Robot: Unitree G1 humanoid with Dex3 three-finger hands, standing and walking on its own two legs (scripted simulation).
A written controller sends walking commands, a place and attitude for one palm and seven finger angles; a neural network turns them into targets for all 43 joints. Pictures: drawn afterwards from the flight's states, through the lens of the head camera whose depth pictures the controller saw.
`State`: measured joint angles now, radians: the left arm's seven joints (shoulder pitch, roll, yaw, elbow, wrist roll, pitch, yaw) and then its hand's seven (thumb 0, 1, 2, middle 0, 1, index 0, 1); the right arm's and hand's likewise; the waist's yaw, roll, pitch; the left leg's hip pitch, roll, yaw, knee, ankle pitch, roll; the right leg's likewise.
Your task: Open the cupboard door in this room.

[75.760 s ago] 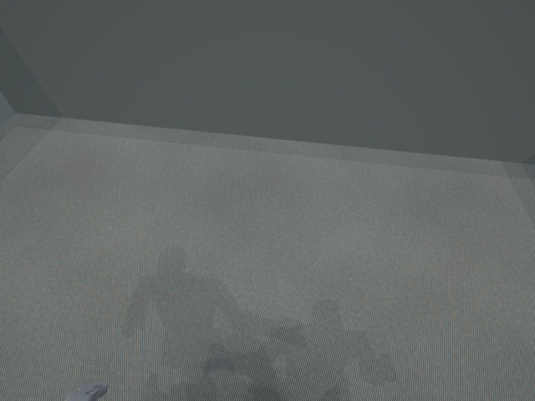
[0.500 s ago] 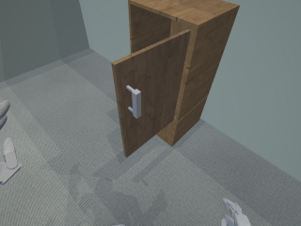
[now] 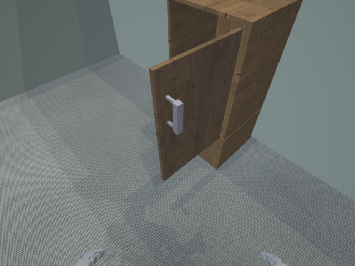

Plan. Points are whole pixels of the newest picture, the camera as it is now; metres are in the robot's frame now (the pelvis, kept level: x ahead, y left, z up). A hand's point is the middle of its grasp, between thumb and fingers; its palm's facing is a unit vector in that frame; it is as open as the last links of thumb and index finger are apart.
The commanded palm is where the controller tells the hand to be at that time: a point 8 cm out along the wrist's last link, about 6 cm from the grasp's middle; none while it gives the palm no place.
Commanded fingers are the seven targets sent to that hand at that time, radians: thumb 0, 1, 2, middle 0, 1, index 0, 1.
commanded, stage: let the arm hang, fingers relaxed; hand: left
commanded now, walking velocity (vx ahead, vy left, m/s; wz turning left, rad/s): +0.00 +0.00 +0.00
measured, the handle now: (173, 114) +0.57 +0.04 -0.01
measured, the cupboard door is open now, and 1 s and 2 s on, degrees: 88 88 88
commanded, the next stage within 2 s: look to check the result in 0.86 s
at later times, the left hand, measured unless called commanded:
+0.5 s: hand out of the picture -0.05 +0.19 -0.16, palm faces +0.02 -0.98 -0.21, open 7.3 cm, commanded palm none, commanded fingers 0.00 0.90 0.90 -0.20 -0.30 -0.20 -0.30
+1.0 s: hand out of the picture -0.02 +0.17 -0.16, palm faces +0.03 -0.98 -0.18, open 7.4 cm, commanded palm none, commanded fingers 0.00 0.90 0.90 -0.20 -0.30 -0.20 -0.30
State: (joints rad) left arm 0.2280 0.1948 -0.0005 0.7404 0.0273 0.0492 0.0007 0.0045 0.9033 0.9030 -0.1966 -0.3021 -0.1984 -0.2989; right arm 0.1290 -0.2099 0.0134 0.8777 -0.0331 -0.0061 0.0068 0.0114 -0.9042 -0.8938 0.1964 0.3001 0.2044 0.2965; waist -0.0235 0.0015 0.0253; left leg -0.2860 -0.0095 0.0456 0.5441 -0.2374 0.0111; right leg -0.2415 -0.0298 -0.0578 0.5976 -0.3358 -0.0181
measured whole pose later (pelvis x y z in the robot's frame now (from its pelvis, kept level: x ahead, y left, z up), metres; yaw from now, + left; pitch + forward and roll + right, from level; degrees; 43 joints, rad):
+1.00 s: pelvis +0.00 +0.01 +0.01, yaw +0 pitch -2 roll +0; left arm 0.30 0.12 0.01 1.16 0.01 0.00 0.03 0.00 0.91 0.90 -0.20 -0.30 -0.20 -0.30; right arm 0.29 -0.12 0.00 1.15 -0.02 0.00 -0.03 0.01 -0.91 -0.89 0.19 0.30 0.20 0.30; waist -0.01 0.01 0.05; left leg -0.21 -0.01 0.05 0.41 -0.17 0.02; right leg -0.16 -0.02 -0.05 0.44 -0.25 -0.01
